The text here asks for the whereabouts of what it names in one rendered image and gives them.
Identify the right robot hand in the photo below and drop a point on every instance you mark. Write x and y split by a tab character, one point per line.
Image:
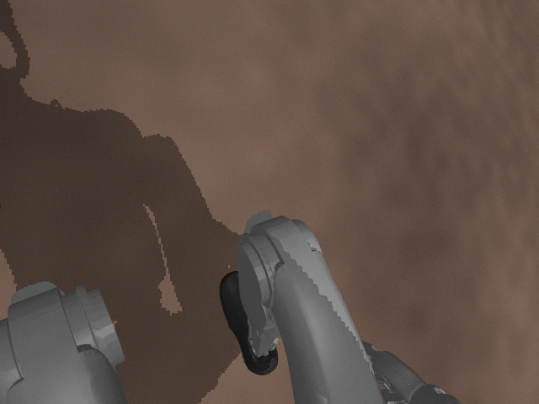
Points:
393	374

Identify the right robot foot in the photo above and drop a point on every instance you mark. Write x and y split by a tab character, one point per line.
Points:
238	322

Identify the right robot arm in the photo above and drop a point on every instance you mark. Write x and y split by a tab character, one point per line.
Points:
432	394

